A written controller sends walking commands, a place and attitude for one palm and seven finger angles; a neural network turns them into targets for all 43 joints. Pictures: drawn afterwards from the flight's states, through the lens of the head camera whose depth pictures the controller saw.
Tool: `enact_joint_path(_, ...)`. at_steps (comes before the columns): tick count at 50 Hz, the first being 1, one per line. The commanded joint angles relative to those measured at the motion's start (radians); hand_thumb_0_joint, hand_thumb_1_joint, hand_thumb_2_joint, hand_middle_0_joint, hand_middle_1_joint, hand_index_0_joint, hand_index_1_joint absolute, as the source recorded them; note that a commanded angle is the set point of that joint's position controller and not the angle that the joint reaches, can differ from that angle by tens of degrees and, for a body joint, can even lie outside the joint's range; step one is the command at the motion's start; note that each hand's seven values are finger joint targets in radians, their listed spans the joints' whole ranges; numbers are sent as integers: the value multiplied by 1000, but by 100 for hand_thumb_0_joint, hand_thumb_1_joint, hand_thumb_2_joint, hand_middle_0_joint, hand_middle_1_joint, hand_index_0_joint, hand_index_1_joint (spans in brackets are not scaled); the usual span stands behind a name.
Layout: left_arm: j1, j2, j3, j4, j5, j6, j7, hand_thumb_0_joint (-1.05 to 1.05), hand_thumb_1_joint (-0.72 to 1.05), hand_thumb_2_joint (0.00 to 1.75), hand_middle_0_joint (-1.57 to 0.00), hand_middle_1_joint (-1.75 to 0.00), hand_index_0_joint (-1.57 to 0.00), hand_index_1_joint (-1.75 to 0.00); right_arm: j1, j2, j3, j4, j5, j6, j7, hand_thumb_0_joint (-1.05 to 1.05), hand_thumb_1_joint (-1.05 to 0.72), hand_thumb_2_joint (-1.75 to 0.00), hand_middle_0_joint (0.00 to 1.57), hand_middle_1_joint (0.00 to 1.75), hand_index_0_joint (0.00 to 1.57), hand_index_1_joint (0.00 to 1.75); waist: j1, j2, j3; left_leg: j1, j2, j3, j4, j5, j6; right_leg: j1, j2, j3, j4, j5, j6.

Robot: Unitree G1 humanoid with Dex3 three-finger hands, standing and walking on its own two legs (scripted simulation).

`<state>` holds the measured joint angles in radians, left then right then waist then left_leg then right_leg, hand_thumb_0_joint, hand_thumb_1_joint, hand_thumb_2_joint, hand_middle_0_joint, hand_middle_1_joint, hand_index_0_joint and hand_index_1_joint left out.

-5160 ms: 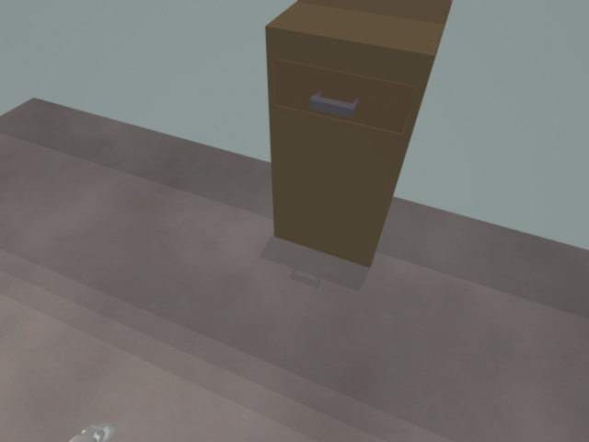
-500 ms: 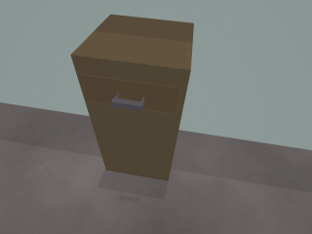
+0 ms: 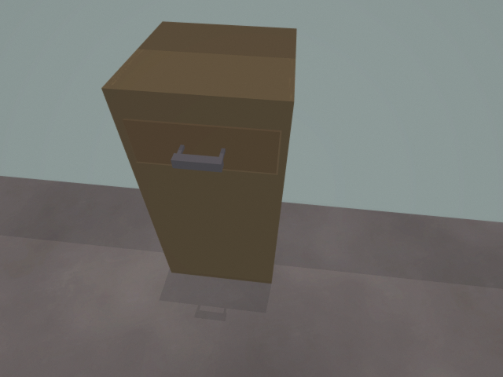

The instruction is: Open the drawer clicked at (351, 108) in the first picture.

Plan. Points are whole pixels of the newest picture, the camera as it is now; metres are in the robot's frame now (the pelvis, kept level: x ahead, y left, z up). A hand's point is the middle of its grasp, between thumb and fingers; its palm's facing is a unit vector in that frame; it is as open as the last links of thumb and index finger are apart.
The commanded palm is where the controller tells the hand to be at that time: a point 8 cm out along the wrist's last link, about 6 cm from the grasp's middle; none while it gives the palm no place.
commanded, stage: look again from close up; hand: left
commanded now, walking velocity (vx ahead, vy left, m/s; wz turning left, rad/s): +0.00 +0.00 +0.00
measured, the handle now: (199, 156) +0.63 +0.16 -0.03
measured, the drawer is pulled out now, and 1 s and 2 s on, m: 0.00 0.00 0.00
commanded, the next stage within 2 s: shuffle to correct the standing spot in 0.38 s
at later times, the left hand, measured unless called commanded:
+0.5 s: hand out of the picture +0.04 +0.23 -0.15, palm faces +0.01 -0.96 -0.29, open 7.4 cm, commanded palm none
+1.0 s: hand out of the picture -0.01 +0.16 -0.18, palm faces +0.05 -0.99 -0.14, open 7.4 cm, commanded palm none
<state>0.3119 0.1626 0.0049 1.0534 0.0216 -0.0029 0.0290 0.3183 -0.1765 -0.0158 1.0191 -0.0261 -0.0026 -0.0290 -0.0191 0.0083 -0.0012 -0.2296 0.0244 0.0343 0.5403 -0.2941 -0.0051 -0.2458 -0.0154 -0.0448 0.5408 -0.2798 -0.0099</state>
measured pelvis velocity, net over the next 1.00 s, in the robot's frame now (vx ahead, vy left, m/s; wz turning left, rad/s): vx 0.06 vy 0.01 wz -0.05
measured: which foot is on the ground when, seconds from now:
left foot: down 0.00-1.00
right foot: down 0.00-0.98, up 1.00-1.00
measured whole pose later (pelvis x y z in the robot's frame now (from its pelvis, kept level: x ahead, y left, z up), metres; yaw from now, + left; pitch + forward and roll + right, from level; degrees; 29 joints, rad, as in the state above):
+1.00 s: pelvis +0.06 +0.01 -0.01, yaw -3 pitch -1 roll +0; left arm 0.45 0.11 0.03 1.11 0.02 -0.01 0.02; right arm 0.35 -0.15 -0.02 1.12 -0.02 -0.04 -0.02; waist 0.01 -0.02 0.00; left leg -0.19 0.03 0.13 0.60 -0.37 0.03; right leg -0.22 0.00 -0.01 0.67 -0.40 -0.03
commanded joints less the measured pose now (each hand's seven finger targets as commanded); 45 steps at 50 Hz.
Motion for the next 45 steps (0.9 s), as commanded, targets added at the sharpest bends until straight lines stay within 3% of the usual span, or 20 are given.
enact_joint_path(1, -13, 185, 39, -101, -3, -22, 7, 0, 90, 90, -20, -30, -20, -30, 0, -151, -33, -84, 5, -20, -5, 0, -90, -90, 20, 30, 20, 30, 2, -30, 77, -59, 46, -78, -75, 64, 47, -47, -94, 150, -149, -4, -52)
enact_joint_path(6, -47, 219, 39, -117, -8, -22, 2, 0, 90, 90, -20, -30, -20, -30, -41, -202, -29, -87, 5, -26, 1, 0, -90, -90, 20, 30, 20, 30, 14, -1, 53, -51, 72, -100, -120, 119, 50, 15, -82, 114, -123, 99, -37)
enact_joint_path(11, -87, 250, 33, -123, -8, -18, -4, 0, 90, 90, -20, -30, -20, -30, -83, -233, -24, -85, 4, -21, 10, 0, -90, -90, 20, 30, 20, 30, 17, -5, 74, -59, 73, -108, -164, 58, 44, 19, -86, 114, -162, 43, -27)
enact_joint_path(15, -103, 260, 29, -119, -8, -18, -7, 0, 90, 90, -20, -30, -20, -30, -97, -243, -21, -73, 3, -19, 16, 0, -90, -90, 20, 30, 20, 30, 16, -21, 55, -43, 70, -109, -183, 35, 39, 28, -91, 117, -188, 17, -21)
enact_joint_path(18, -111, 259, 25, -111, -7, -15, -7, 0, 90, 90, -20, -30, -20, -30, -102, -248, -17, -62, 4, -18, 19, 0, -90, -90, 20, 30, 20, 30, 18, 1, 54, -52, 77, -120, -209, 5, 37, 40, -88, 106, -190, 14, -14)
enact_joint_path(21, -102, 255, 23, -99, -8, -17, -7, 0, 90, 90, -20, -30, -20, -30, -102, -243, -14, -48, 5, -18, 20, 0, -90, -90, 20, 30, 20, 30, 16, -23, 32, -30, 73, -111, -205, 38, 34, 52, -95, 108, -201, 37, -12)
enact_joint_path(24, -93, 238, 18, -83, -9, -17, -5, 0, 90, 90, -20, -30, -20, -30, -98, -232, -10, -28, 8, -18, 20, 0, -90, -90, 20, 30, 20, 30, 17, -10, 23, -17, 78, -110, -211, 59, 32, 61, -95, 99, -201, 66, -8)
enact_joint_path(26, -49, 178, 6, -55, -8, -9, -4, 0, 90, 90, -20, -30, -20, -30, -65, -174, 3, -1, 5, -8, 19, 0, -90, -90, 20, 30, 20, 30, 13, -22, 8, -2, 75, -91, -209, -32, 21, 58, -89, 103, -206, -21, -3)
enact_joint_path(29, -15, 172, 14, -51, 1, 6, -12, 0, 90, 90, -20, -30, -20, -30, -52, -191, -9, 6, 0, 6, 19, 0, -90, -90, 20, 30, 20, 30, 18, 17, 101, -60, 93, -107, -242, -267, 35, -29, -57, 100, -176, -193, -12)
enact_joint_path(31, 12, 159, 24, -55, 5, 9, -19, 0, 90, 90, -20, -30, -20, -30, -42, -196, -17, 0, -1, 8, 16, 0, -90, -90, 20, 30, 20, 30, 21, 36, 141, -98, 111, -118, -255, -334, 49, -52, -37, 96, -144, -213, -20)
enact_joint_path(35, 67, 125, 34, -56, 4, -2, -27, 0, 90, 90, -20, -30, -20, -30, -18, -180, -29, 1, 4, -6, 10, 0, -90, -90, 20, 30, 20, 30, 23, 44, 121, -71, 132, -110, -222, -305, 68, -57, -23, 110, -98, -151, -43)
enact_joint_path(38, 112, 107, 38, -40, 4, -13, -25, 0, 90, 90, -20, -30, -20, -30, -1, -148, -28, 7, 8, -14, 11, 0, -90, -90, 20, 30, 20, 30, 32, 5, 141, -101, 113, -86, -176, -287, 68, -39, -37, 143, -114, -167, -59)
enact_joint_path(40, 156, 106, 42, -16, 3, -23, -19, 0, 90, 90, -20, -30, -20, -30, 6, -109, -22, 14, 12, -23, 11, 0, -90, -90, 20, 30, 20, 30, 40, -88, 127, -137, 61, -22, -56, -192, 54, 23, -82, 227, -163, -145, -85)
enact_joint_path(42, 219, 135, 57, 17, 0, -32, -9, 0, 90, 90, -20, -30, -20, -30, 2, -64, -14, 12, 13, -31, 12, 0, -90, -90, 20, 30, 20, 30, 46, -188, 92, -204, 2, 71, 121, -128, 35, 123, -181, 349, -230, -58, -141)
enact_joint_path(43, 238, 135, 61, 25, -1, -36, -4, 0, 90, 90, -20, -30, -20, -30, -15, -53, -13, 7, 12, -36, 13, 0, -90, -90, 20, 30, 20, 30, 53, -192, 90, -233, 3, 78, 161, -137, 34, 153, -221, 387, -240, 36, -171)
enact_joint_path(45, 226, 118, 62, 31, 2, -40, 2, 0, 90, 90, -20, -30, -20, -30, -14, -37, -10, 15, 15, -46, 13, 0, -90, -90, 20, 30, 20, 30, 39, -129, 82, -194, 19, 68, 110, -147, 38, 152, -227, 341, -193, 174, -194)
